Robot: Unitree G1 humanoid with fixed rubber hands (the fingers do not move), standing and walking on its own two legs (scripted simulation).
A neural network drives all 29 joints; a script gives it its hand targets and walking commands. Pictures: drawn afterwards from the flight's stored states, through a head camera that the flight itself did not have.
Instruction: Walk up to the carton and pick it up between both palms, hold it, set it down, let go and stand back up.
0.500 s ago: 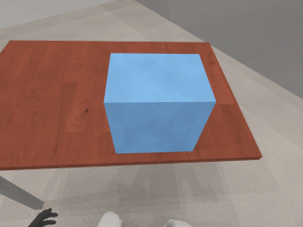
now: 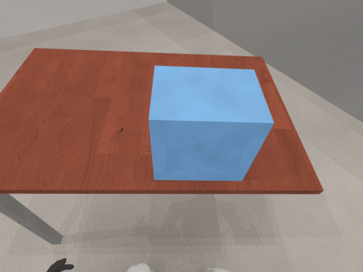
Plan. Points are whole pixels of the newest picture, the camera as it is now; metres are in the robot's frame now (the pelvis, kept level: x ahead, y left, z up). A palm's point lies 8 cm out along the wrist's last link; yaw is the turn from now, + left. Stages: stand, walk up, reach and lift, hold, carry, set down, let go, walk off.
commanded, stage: walk up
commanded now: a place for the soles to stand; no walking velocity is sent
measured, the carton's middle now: (201, 127) +0.45 -0.04 +0.04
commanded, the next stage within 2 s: reach and lift in 1.38 s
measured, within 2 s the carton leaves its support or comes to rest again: neither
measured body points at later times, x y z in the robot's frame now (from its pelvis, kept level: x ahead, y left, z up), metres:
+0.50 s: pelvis +0.00 -0.02 +0.01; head +0.04 -0.02 +0.45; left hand +0.10 +0.29 -0.09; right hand +0.09 -0.33 -0.10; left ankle +0.03 +0.14 -0.71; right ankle -0.01 -0.11 -0.71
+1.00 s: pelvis -0.01 -0.01 +0.01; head +0.02 +0.01 +0.45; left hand +0.10 +0.30 -0.10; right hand +0.09 -0.33 -0.08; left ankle +0.03 +0.14 -0.71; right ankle -0.01 -0.11 -0.71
